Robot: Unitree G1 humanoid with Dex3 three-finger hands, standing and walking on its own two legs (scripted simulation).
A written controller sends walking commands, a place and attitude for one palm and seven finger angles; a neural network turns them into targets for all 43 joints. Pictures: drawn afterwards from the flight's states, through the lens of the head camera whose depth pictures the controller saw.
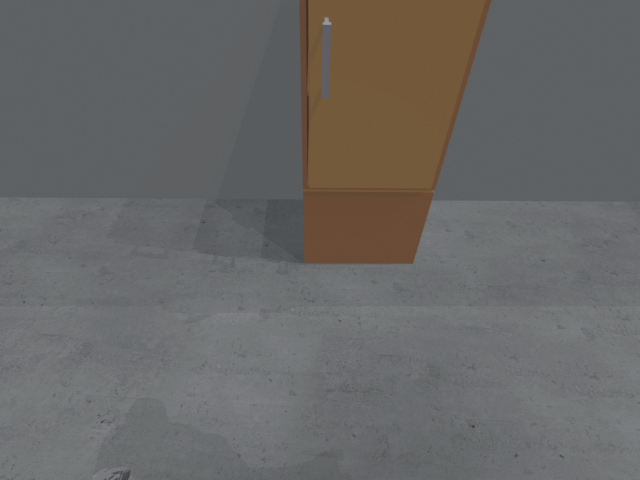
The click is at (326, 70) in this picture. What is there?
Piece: cupboard door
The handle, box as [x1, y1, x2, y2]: [321, 17, 330, 97]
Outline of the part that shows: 324,17 322,27 321,97 328,97 330,22 328,21 327,17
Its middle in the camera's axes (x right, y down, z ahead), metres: +0.01 -0.45 +0.97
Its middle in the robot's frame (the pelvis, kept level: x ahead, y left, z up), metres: +1.04 +0.04 +0.09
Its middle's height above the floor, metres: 0.86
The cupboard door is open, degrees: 0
